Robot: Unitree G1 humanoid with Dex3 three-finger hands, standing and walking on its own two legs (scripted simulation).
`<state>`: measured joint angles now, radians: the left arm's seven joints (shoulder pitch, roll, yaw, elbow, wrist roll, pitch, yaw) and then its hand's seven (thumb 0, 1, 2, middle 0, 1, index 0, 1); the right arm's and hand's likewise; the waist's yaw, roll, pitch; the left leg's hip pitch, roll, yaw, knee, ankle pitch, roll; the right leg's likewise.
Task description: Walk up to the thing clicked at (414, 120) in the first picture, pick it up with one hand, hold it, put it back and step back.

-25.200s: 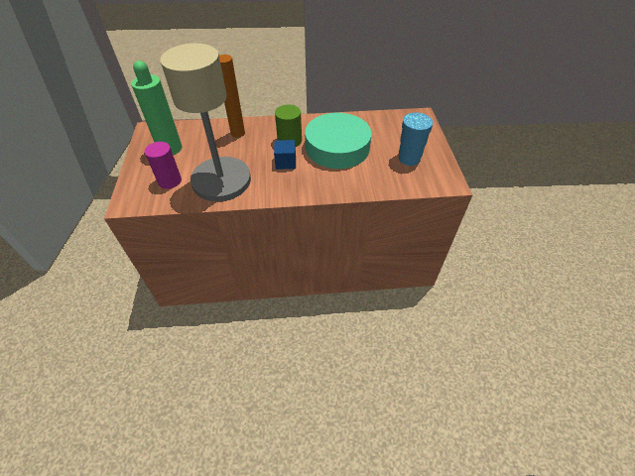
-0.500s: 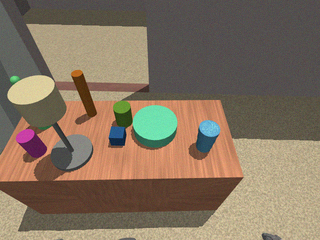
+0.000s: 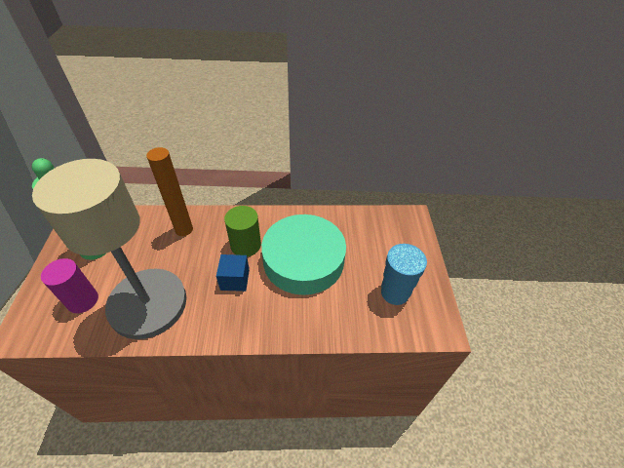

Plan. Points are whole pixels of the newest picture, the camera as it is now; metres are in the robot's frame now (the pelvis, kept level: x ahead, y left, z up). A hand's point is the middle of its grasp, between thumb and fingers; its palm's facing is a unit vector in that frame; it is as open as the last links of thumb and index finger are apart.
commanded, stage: stand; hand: right
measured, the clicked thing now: (400, 276) +0.52 -0.19 -0.24
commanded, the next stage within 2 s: step back in 1.54 s
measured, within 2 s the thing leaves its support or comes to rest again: neither
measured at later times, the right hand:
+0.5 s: hand out of the picture +0.07 -0.24 -0.15, palm faces -0.02 +0.94 -0.35, open 7.4 cm
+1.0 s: hand out of the picture +0.08 -0.24 -0.15, palm faces -0.03 +0.94 -0.35, open 7.4 cm
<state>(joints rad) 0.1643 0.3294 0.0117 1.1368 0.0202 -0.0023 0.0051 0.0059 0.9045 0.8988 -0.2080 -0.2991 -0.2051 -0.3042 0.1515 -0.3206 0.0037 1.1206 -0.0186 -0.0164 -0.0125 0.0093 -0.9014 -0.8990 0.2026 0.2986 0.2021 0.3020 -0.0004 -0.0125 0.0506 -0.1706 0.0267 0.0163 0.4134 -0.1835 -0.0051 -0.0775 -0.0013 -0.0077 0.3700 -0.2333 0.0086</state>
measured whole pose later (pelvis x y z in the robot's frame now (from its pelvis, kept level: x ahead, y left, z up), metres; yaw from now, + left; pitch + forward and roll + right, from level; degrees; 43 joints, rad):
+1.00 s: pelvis +0.02 +0.01 +0.00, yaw +0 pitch -2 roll +0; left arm 0.13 0.34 0.00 1.16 0.01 0.00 0.00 0.01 0.90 0.90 -0.21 -0.30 -0.20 -0.30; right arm 0.11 -0.34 0.01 1.16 -0.01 -0.02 0.00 0.01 -0.90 -0.90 0.20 0.30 0.20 0.30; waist 0.00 -0.02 0.06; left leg -0.14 0.00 0.02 0.34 -0.17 0.01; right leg -0.04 -0.03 -0.01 0.30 -0.22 0.03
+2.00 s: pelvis -0.07 -0.04 -0.02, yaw +2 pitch -2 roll +2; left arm 0.17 0.33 0.07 0.94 0.04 0.04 0.01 0.01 0.90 0.90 -0.21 -0.30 -0.21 -0.30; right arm 0.06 -0.41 -0.05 0.91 0.01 0.07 -0.02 0.01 -0.91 -0.90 0.20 0.30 0.20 0.30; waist 0.03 0.06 0.19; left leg -0.53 -0.14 -0.15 1.14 -0.50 0.02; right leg -0.26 0.01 -0.01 0.67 -0.39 -0.06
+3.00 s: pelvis -0.34 -0.02 -0.02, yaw +2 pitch -1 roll +1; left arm 0.22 0.35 0.07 0.84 0.04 0.03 0.03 0.01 0.90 0.90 -0.21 -0.30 -0.21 -0.30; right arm 0.20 -0.43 -0.06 0.88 0.00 0.08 -0.01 0.01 -0.90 -0.90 0.20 0.30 0.20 0.30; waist 0.00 0.05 0.13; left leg -0.47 -0.10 -0.17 1.14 -0.46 -0.02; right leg -0.31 -0.05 0.03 0.63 -0.31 0.01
